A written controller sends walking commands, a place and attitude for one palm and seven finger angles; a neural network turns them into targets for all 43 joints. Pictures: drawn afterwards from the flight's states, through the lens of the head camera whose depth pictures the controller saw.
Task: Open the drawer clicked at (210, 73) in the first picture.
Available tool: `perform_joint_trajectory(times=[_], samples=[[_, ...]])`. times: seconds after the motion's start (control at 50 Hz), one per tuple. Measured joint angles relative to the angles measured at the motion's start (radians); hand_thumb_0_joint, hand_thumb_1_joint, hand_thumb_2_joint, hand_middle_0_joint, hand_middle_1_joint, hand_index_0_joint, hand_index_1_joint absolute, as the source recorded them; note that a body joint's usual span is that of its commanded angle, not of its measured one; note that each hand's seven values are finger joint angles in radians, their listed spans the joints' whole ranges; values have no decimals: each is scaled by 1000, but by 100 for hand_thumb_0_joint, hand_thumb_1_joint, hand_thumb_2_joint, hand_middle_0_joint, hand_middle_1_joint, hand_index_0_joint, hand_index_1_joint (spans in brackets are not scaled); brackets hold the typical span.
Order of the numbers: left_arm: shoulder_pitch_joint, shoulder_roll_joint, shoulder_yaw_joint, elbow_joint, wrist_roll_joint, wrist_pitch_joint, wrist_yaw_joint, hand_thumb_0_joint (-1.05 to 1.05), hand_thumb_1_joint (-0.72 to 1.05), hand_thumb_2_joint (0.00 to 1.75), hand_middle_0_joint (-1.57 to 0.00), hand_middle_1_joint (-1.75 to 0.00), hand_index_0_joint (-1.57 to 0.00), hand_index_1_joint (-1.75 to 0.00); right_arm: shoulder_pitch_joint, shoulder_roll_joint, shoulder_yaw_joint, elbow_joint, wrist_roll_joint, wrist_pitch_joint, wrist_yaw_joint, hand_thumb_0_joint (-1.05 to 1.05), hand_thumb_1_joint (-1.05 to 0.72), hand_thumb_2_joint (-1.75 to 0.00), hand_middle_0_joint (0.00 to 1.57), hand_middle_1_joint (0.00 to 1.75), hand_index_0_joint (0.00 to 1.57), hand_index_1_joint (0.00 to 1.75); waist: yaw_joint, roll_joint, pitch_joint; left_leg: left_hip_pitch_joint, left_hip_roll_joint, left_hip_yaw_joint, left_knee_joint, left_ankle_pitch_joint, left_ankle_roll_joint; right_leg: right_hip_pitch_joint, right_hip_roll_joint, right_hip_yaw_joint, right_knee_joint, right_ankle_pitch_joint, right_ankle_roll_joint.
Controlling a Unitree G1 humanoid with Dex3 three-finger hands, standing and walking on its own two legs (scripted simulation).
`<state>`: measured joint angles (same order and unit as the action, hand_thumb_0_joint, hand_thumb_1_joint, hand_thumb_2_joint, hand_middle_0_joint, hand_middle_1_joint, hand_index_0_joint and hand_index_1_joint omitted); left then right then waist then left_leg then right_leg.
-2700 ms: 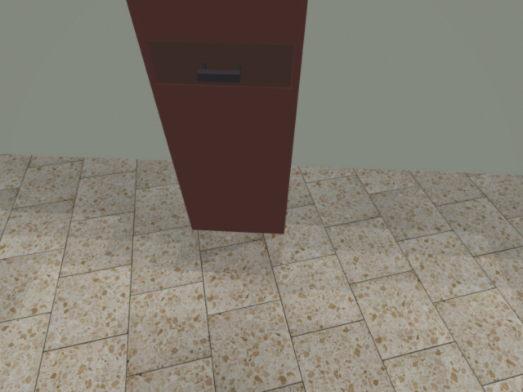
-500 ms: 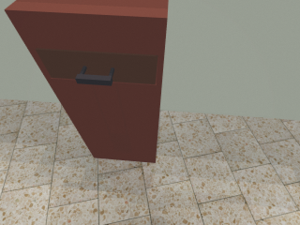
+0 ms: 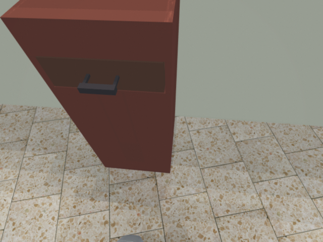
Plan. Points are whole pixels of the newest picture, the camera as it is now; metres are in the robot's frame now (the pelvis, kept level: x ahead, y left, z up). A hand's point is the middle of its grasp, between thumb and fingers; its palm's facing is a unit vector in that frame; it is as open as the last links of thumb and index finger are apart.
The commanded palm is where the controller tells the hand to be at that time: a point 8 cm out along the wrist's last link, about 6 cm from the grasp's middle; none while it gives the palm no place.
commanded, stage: come to a stop and stand still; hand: left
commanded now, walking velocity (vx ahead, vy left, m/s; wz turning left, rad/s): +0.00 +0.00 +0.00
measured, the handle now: (99, 83) +0.53 +0.24 +0.05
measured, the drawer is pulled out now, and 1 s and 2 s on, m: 0.00 0.00 0.00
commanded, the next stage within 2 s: look again from close up in 0.72 s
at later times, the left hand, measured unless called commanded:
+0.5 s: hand out of the picture -0.04 +0.26 -0.18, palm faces +0.00 -0.97 -0.23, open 7.4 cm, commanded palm none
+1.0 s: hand out of the picture -0.11 +0.19 -0.19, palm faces +0.04 -0.99 -0.14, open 7.4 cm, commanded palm none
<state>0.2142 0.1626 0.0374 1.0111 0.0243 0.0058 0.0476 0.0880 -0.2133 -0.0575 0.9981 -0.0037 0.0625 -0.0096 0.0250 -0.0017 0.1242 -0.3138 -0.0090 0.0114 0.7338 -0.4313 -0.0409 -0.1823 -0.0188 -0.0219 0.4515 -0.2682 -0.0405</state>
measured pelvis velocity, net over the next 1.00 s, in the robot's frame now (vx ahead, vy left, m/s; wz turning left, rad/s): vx -0.08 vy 0.04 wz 0.00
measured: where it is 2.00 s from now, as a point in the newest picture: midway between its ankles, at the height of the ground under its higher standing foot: outside the picture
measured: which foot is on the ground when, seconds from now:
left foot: up 0.00-0.06, down 0.08-1.00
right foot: down 0.00-1.00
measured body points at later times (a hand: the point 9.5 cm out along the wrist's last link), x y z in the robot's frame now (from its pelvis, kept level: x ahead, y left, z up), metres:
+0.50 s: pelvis -0.06 +0.06 -0.01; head -0.08 +0.07 +0.44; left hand -0.04 +0.31 -0.16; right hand -0.03 -0.18 -0.16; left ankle -0.01 +0.13 -0.75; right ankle -0.02 -0.09 -0.74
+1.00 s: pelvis -0.08 +0.04 -0.01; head -0.10 +0.04 +0.44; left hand -0.11 +0.24 -0.17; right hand -0.08 -0.18 -0.17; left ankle -0.01 +0.13 -0.74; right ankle -0.02 -0.09 -0.74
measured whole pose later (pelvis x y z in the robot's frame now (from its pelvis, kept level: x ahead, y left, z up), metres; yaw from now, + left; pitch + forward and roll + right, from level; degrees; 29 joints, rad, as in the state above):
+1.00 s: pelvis -0.08 +0.04 -0.01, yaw +0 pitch -2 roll +0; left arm 0.40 0.11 -0.01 1.07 0.02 0.00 0.03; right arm 0.33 -0.14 0.00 1.07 -0.02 0.00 -0.01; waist 0.01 0.00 -0.02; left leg -0.30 -0.02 0.05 0.49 -0.18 0.04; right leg -0.28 0.00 0.03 0.49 -0.19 0.01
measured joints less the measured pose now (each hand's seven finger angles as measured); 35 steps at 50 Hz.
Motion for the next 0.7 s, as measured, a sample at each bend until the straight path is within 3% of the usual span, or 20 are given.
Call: perform_joint_trajectory(times=[0.08,0.16,0.28,0.36,0.52,0.7], samples=[[69,-6,-15,-39,-9,-2,14,0,90,90,-20,-30,-20,-30,61,-6,13,-86,0,-40,-2,0,-91,-90,20,30,20,30,-23,26,-57,83,5,14,-196,207,43,-49,12,2,120,-41,22],[69,10,-18,-50,-4,15,16,0,91,90,-20,-30,-20,-30,103,14,25,-97,-10,-44,-6,0,-91,-90,20,30,20,30,-8,15,-92,86,-5,30,-131,94,69,-41,-1,14,163,-78,48],[71,32,-38,-74,-6,23,-4,0,91,90,-20,-30,-20,-30,146,46,55,-88,-12,-47,3,0,-91,-90,20,30,20,30,-10,16,-124,84,-14,47,-144,128,93,-36,-9,31,126,-31,66],[85,38,-42,-82,-1,29,-14,0,91,90,-20,-30,-20,-30,173,37,49,-84,-15,-51,4,-1,-93,-90,20,30,20,30,-21,12,-136,70,-26,60,-183,171,108,-58,-20,42,99,4,58],[138,34,-40,-50,4,28,-23,0,91,90,-20,-30,-20,-30,236,15,48,-22,-19,-38,8,0,-91,-90,20,30,20,30,-21,10,-137,43,-37,58,-223,222,117,-89,-25,48,79,18,49],[209,-2,-46,28,-1,18,-24,0,91,90,-20,-30,-20,-30,257,27,47,33,-15,-41,3,1,-91,-90,20,30,20,30,-18,7,-128,34,-29,48,-243,248,103,-92,-7,55,51,48,58]])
